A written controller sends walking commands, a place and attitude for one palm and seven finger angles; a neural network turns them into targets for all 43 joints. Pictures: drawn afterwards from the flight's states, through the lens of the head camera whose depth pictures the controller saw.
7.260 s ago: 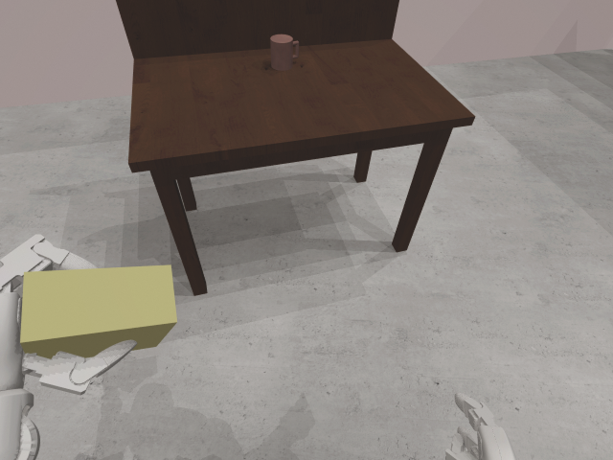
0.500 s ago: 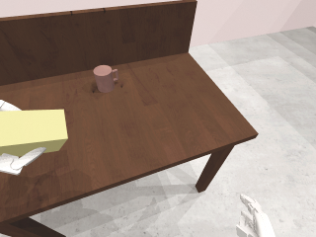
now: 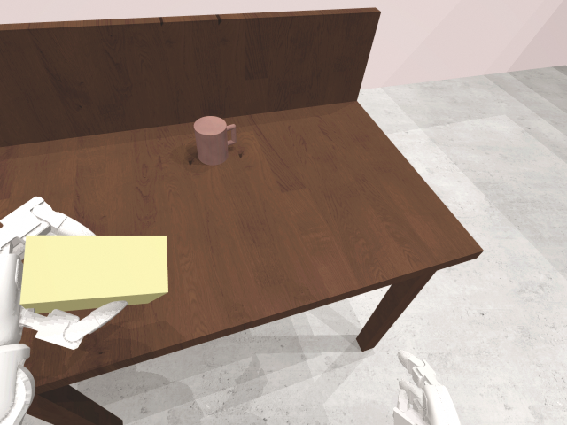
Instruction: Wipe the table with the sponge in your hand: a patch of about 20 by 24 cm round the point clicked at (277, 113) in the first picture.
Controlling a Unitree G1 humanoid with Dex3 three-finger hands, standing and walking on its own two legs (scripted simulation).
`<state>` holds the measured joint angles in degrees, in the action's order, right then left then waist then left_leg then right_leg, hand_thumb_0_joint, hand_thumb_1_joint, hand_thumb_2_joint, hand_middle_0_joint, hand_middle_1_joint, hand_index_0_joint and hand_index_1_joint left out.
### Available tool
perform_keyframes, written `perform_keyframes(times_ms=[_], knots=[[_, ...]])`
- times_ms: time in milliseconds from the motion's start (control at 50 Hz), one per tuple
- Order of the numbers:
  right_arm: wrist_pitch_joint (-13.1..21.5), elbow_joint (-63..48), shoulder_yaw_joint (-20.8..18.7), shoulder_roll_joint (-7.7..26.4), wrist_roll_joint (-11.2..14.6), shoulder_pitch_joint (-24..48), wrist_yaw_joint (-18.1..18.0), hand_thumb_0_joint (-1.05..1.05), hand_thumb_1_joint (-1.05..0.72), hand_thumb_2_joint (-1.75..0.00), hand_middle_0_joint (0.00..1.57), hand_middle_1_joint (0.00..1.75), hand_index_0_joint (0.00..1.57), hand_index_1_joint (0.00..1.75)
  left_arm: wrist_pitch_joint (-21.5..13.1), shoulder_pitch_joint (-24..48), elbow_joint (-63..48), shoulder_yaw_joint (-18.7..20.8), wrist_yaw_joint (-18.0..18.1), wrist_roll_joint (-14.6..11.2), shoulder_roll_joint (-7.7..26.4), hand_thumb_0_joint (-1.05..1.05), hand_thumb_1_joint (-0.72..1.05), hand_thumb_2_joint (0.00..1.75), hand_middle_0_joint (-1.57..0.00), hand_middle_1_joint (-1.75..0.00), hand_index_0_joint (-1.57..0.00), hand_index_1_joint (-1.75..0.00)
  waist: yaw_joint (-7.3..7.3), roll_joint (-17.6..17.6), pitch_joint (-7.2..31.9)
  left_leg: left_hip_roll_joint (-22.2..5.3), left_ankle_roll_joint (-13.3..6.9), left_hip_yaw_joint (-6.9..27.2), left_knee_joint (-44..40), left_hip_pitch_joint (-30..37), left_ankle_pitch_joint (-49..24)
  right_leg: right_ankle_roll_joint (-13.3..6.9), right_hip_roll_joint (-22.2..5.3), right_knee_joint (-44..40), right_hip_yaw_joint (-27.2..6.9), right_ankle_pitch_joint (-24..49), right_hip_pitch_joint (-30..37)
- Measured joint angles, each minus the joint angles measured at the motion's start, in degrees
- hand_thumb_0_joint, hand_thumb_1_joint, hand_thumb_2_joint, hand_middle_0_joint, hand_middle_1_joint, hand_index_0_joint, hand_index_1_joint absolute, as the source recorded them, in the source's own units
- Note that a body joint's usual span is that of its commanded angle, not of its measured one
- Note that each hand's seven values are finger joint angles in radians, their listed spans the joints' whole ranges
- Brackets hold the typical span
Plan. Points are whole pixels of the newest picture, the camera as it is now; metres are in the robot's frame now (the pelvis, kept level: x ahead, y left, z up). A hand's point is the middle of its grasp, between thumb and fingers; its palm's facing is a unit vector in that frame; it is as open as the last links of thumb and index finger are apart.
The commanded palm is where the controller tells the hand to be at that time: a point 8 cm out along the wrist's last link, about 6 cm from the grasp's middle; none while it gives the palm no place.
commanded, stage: come to a stop and stand still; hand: left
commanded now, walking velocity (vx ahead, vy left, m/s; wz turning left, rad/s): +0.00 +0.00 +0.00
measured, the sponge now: (118, 274) +0.23 +0.22 +0.14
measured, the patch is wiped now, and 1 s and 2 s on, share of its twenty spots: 0.00 0.00 0.00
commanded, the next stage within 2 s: look again from close up in 0.56 s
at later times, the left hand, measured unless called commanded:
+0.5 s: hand (92, 261) +0.24 +0.24 +0.15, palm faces +0.37 -0.85 -0.39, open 9.8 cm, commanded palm +0.18 +0.27 +0.17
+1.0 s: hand (112, 262) +0.24 +0.22 +0.15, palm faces +0.35 -0.86 -0.37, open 9.8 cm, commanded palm +0.18 +0.26 +0.17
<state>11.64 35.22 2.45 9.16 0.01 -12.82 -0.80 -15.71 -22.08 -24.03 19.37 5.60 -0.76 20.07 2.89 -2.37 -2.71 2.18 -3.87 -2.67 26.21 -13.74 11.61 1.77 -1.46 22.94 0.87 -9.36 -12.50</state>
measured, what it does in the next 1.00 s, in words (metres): stands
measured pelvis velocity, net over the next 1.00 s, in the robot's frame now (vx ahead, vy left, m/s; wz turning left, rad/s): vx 0.02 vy -0.02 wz -0.01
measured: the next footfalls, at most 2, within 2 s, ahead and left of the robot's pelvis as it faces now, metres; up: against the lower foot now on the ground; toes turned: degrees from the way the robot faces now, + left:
none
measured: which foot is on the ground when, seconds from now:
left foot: down 0.00-1.00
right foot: down 0.00-1.00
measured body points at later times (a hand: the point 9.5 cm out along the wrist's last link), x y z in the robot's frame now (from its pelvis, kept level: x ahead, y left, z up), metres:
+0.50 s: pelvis +0.02 -0.01 +0.00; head +0.05 +0.01 +0.45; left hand +0.21 +0.29 +0.17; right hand +0.21 -0.23 -0.07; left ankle +0.03 +0.07 -0.74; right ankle +0.03 -0.15 -0.74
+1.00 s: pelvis +0.02 -0.02 +0.00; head +0.04 +0.00 +0.45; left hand +0.21 +0.27 +0.17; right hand +0.19 -0.25 -0.07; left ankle +0.03 +0.07 -0.74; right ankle +0.03 -0.15 -0.74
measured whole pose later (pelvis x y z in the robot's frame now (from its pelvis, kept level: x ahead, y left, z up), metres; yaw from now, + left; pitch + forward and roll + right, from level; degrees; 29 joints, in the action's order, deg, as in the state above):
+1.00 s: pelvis +0.02 -0.02 +0.00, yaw +0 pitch +0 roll -1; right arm 7.9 34.2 0.7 11.8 0.4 -11.1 -3.0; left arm -11.0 -25.3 -26.4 18.8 5.7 -2.5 20.5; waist 1.4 -1.1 -2.7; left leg 0.2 -2.1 -2.1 24.3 -12.8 11.8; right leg 0.3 0.6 19.6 1.3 -8.7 -11.0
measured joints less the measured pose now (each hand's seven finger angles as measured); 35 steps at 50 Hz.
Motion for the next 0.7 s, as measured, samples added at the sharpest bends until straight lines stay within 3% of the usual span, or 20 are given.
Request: perform_keyframes(times_ms=[200,360,540,700], knots=[[-0.58,-1.74,-0.45,0.54,-0.31,2.38,-0.47,0.02,-0.91,-0.89,0.20,0.30,0.21,0.30,1.52,0.93,-2.41,1.13,-0.26,-0.21,1.37,-0.01,-0.48,1.00,-0.78,-1.34,-0.78,-1.34,-0.74,-0.85,-2.41,-0.31,0.21,0.51,-0.03,0.19,0.65,-0.01,0.34,-1.31,0.49,-0.08,0.90],[-2.34,-2.05,-1.56,1.62,0.07,2.68,-0.63,0.01,-0.91,-0.89,0.20,0.30,0.21,0.30,0.55,-2.81,-5.20,2.29,-0.52,-1.38,2.85,0.00,-0.48,1.01,-0.78,-1.34,-0.78,-1.34,-1.49,0.24,-0.98,-0.52,0.65,0.51,-0.68,0.71,1.13,-0.15,0.57,-2.09,0.45,-0.48,1.42],[-3.46,-1.63,-1.63,2.20,0.25,2.17,-1.70,0.02,-0.91,-0.90,0.20,0.30,0.21,0.30,3.65,-2.96,-1.32,0.49,-0.35,-1.63,0.59,-0.01,-0.48,1.01,-0.78,-1.34,-0.78,-1.34,-0.95,0.90,-0.57,-1.06,1.10,0.74,-1.33,1.11,0.82,-0.75,1.14,-2.55,0.65,-0.29,1.74],[-3.32,-1.46,-1.57,2.20,0.11,2.36,-1.92,0.02,-0.91,-0.90,0.20,0.30,0.21,0.30,2.90,-2.65,-3.39,0.13,0.11,-1.65,0.88,-0.01,-0.48,1.01,-0.78,-1.34,-0.78,-1.34,-1.13,1.46,-0.09,-1.62,1.54,0.76,-1.35,1.03,0.64,-1.24,1.69,-2.77,0.65,0.02,1.67]])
